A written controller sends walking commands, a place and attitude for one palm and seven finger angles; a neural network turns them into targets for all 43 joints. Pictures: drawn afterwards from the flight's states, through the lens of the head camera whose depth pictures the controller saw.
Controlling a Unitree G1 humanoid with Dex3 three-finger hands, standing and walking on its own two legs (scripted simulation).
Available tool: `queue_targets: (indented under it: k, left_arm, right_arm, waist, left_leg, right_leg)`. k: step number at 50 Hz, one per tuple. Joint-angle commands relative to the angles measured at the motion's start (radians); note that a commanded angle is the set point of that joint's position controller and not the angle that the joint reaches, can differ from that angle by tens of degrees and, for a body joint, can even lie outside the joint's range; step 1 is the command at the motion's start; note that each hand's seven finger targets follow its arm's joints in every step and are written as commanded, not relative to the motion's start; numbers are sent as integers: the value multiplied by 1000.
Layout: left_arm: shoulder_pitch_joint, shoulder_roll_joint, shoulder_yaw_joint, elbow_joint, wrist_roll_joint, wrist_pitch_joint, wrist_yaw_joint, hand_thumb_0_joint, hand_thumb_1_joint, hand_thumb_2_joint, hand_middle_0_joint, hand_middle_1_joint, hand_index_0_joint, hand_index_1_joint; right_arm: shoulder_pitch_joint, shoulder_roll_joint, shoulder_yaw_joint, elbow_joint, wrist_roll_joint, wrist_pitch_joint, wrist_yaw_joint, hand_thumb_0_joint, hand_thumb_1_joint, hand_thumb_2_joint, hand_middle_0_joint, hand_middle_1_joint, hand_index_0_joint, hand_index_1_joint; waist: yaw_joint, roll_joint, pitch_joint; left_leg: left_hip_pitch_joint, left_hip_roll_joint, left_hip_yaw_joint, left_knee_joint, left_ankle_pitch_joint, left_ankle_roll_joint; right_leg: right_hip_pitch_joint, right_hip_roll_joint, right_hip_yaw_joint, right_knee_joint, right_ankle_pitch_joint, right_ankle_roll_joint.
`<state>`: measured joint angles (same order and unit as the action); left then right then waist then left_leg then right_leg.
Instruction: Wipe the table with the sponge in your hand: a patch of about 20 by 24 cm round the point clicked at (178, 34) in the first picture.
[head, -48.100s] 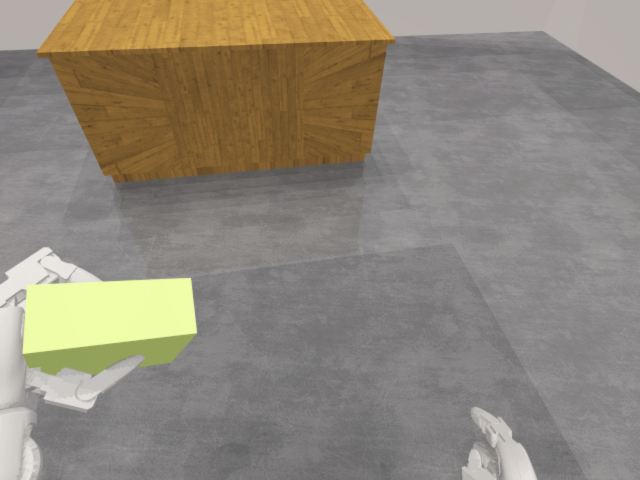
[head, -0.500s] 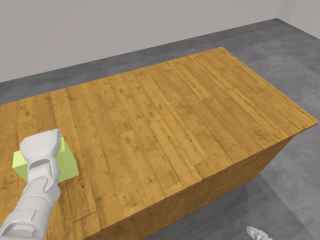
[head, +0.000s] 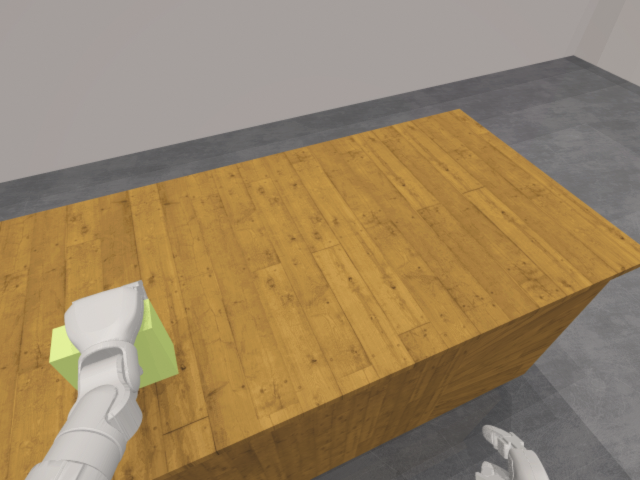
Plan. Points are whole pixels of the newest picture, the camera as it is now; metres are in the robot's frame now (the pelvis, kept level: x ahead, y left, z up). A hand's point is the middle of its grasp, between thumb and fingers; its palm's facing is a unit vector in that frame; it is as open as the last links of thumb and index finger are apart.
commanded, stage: wipe back along the first lane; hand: left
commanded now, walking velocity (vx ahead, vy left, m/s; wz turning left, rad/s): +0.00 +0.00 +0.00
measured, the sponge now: (125, 360) +0.28 +0.32 -0.05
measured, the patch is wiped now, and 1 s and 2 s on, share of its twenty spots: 1.00 1.00 1.00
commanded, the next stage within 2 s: lift the sponge slowly off the table in 0.84 s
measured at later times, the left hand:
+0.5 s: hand (126, 372) +0.24 +0.28 +0.00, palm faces -0.04 -0.04 -1.00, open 9.6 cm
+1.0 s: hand (130, 400) +0.21 +0.26 -0.01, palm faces -0.05 -0.07 -1.00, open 9.6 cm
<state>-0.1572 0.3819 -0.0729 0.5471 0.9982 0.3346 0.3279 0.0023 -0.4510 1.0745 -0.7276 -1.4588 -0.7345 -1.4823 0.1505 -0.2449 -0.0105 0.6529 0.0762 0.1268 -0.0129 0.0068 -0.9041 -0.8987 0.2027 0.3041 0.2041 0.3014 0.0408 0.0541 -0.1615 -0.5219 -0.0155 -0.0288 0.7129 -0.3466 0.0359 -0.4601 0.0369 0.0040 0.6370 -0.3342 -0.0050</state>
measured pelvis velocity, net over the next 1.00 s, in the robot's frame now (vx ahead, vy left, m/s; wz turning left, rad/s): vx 0.00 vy -0.01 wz -0.01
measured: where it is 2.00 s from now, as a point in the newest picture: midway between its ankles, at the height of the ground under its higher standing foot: outside the picture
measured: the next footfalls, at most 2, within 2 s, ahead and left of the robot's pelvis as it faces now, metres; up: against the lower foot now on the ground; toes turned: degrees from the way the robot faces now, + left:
none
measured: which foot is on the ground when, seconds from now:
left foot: down 0.00-1.00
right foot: down 0.00-1.00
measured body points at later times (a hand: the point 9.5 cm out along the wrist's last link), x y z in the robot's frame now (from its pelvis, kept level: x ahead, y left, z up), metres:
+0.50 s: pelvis +0.01 +0.00 +0.00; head +0.00 -0.02 +0.45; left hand +0.24 +0.28 +0.05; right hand +0.22 -0.23 -0.08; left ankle +0.00 +0.09 -0.72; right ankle -0.01 -0.13 -0.72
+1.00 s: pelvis +0.00 -0.01 +0.00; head -0.01 -0.03 +0.45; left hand +0.21 +0.26 +0.05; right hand +0.23 -0.23 -0.08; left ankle +0.00 +0.09 -0.72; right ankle -0.01 -0.13 -0.72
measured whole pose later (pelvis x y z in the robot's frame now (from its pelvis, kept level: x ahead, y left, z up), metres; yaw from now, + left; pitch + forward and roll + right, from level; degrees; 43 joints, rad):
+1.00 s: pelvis +0.00 -0.01 +0.00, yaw -1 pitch +4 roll -1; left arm 0.18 0.32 -0.15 0.21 1.01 0.38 0.33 0.02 -0.45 1.07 -0.72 -1.48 -0.74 -1.49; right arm 0.07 -0.24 0.00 0.64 0.06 0.10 -0.02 0.01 -0.90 -0.90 0.20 0.30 0.20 0.30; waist 0.10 0.06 -0.14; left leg -0.40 -0.01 -0.02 0.66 -0.34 0.02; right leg -0.36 0.04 0.02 0.62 -0.34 -0.02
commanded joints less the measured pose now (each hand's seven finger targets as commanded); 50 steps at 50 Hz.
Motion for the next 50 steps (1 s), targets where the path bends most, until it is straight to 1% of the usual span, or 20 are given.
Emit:
queue_targets:
  k: [1, 5, 6, 8, 10, 14, 15, 16, 20, 23, 25, 28, 30, 31, 33, 40, 44, 45, 48, 50]
  left_arm:
    - [39, 36, -15, -52, -19, 8, -46, 0, 100, 1300, -1200, -1600, -1200, -1600]
    - [76, 56, 9, -85, -25, 17, -44, 0, 100, 1300, -1200, -1600, -1200, -1600]
    - [70, 8, -41, -118, -33, 19, -47, 0, 100, 1300, -1200, -1600, -1200, -1600]
    - [74, 5, -43, -118, -30, 27, -48, 0, 100, 1300, -1200, -1600, -1200, -1600]
    - [131, 36, -2, -140, -37, 27, -45, 0, 100, 1300, -1200, -1600, -1200, -1600]
    - [224, -15, -49, -189, -45, 31, -50, 0, 100, 1300, -1200, -1600, -1200, -1600]
    - [254, 7, -19, -207, -50, 33, -46, 0, 100, 1300, -1200, -1600, -1200, -1600]
    - [257, -23, -55, -231, -56, 37, -49, 0, 100, 1300, -1200, -1600, -1200, -1600]
    - [256, -4, -42, -268, -48, 52, -45, 0, 100, 1300, -1200, -1600, -1200, -1600]
    - [263, -36, -77, -271, -48, 65, -48, 0, 100, 1300, -1200, -1600, -1200, -1600]
    - [269, -7, -49, -293, -44, 63, -47, 0, 100, 1300, -1200, -1600, -1200, -1600]
    - [329, -59, -98, -301, -46, 61, -52, 0, 100, 1300, -1200, -1600, -1200, -1600]
    - [356, -7, -42, -316, -48, 53, -48, 0, 100, 1300, -1200, -1600, -1200, -1600]
    - [357, -53, -93, -324, -47, 53, -50, 0, 100, 1300, -1200, -1600, -1200, -1600]
    - [359, -61, -103, -335, -43, 53, -49, 0, 100, 1300, -1200, -1600, -1200, -1600]
    - [450, -20, -53, -389, -54, 54, -41, 0, 100, 1300, -1200, -1600, -1200, -1600]
    - [392, -36, -79, -373, -39, 59, -37, 0, 100, 1300, -1200, -1600, -1200, -1600]
    - [374, 0, -41, -383, -39, 58, -33, 0, 100, 1300, -1200, -1600, -1200, -1600]
    - [346, -7, -46, -363, -35, 58, -33, 0, 100, 1300, -1200, -1600, -1200, -1600]
    - [341, 40, -5, -412, -31, 52, -30, 0, 100, 1300, -1200, -1600, -1200, -1600]
  right_arm:
    - [-131, -133, -45, -153, -3, -48, -3, 0, -900, -900, 200, 300, 200, 300]
    - [-152, -136, -44, -154, -4, -51, -3, 0, -900, -900, 200, 300, 200, 300]
    - [-155, -128, -42, -164, -4, -52, -5, 0, -900, -900, 200, 300, 200, 300]
    - [-161, -129, -43, -161, -4, -54, -7, 0, -900, -900, 200, 300, 200, 300]
    - [-171, -134, -43, -161, -5, -56, -4, 0, -900, -900, 200, 300, 200, 300]
    - [-189, -122, -40, -174, -5, -61, 0, 0, -900, -900, 200, 300, 200, 300]
    - [-198, -124, -41, -175, -6, -62, 2, 0, -900, -900, 200, 300, 200, 300]
    - [-200, -119, -38, -183, -5, -62, 1, 0, -900, -900, 200, 300, 200, 300]
    - [-223, -122, -36, -179, -7, -62, 1, 0, -900, -900, 200, 300, 200, 300]
    - [-229, -114, -32, -184, -5, -63, -2, 0, -900, -900, 200, 300, 200, 300]
    - [-240, -117, -33, -182, -7, -64, -4, 0, -900, -900, 200, 300, 200, 300]
    - [-241, -107, -31, -192, -7, -70, 0, 0, -900, -900, 200, 300, 200, 300]
    - [-248, -114, -32, -185, -9, -70, -1, 0, -900, -900, 200, 300, 200, 300]
    - [-248, -105, -30, -192, -9, -69, -1, 0, -900, -900, 200, 300, 200, 300]
    - [-254, -104, -30, -192, -9, -72, 1, 0, -900, -900, 200, 300, 200, 300]
    - [-276, -107, -29, -192, -14, -75, 2, 0, -900, -900, 200, 300, 200, 300]
    - [-272, -102, -28, -186, -13, -76, -2, 0, -900, -900, 200, 300, 200, 300]
    - [-275, -110, -29, -182, -17, -76, -7, 0, -900, -900, 200, 300, 200, 300]
    - [-269, -104, -29, -178, -15, -79, -16, 0, -900, -900, 200, 300, 200, 300]
    - [-281, -108, -32, -177, -18, -81, -17, 0, -900, -900, 200, 300, 200, 300]
  waist:
    - [13, -74, -115]
    - [20, -84, -105]
    - [13, -79, -115]
    - [7, -109, -97]
    - [27, -103, -108]
    - [27, -119, -102]
    - [41, -108, -101]
    - [34, -102, -99]
    - [37, -95, -64]
    - [34, -114, -39]
    - [45, -100, -45]
    - [45, -120, -61]
    - [59, -124, -75]
    - [46, -118, -66]
    - [45, -117, -52]
    - [68, -127, -47]
    - [50, -133, 5]
    - [58, -119, 1]
    - [53, -133, -9]
    - [72, -90, -56]
  left_leg:
    - [141, 0, -27, -95, 254, -4]
    - [138, -3, -32, -101, 248, -6]
    - [147, -2, -25, -98, 250, -2]
    - [145, -1, -25, -97, 249, -3]
    - [151, -3, -29, -99, 274, -5]
    - [158, -2, -25, -96, 301, -6]
    - [162, -1, -30, -100, 309, -7]
    - [165, -1, -25, -101, 302, -4]
    - [169, -2, -33, -112, 287, -6]
    - [169, -3, -29, -119, 253, -4]
    - [174, -3, -36, -125, 253, -5]
    - [181, -6, -28, -115, 269, -4]
    - [180, -7, -32, -119, 269, -6]
    - [180, -7, -26, -116, 263, -4]
    - [183, -8, -26, -115, 263, -4]
    - [187, -11, -25, -122, 257, -5]
    - [177, -10, -27, -129, 220, -4]
    - [178, -10, -31, -135, 209, -4]
    - [179, -15, -21, -133, 193, -1]
    - [206, -19, -27, -137, 217, -2]
  right_leg:
    - [51, 31, -29, -67, 245, -75]
    - [65, 31, -11, -72, 255, -78]
    - [70, 29, -22, -69, 263, -74]
    - [62, 28, -19, -71, 267, -72]
    - [87, 28, -5, -71, 309, -77]
    - [103, 24, -9, -62, 347, -73]
    - [112, 25, 2, -64, 353, -77]
    - [116, 23, -9, -66, 350, -73]
    - [102, 26, 6, -75, 327, -77]
    - [95, 25, -3, -84, 285, -74]
    - [101, 27, 14, -87, 277, -80]
    - [117, 23, 5, -78, 315, -76]
    - [135, 24, 28, -82, 331, -80]
    - [129, 22, 16, -79, 319, -76]
    - [117, 23, 19, -81, 319, -76]
    - [148, 19, 49, -98, 348, -78]
    - [108, 20, 36, -107, 279, -74]
    - [111, 23, 51, -113, 267, -78]
    - [117, 19, 47, -117, 256, -72]
    - [147, 19, 69, -120, 278, -79]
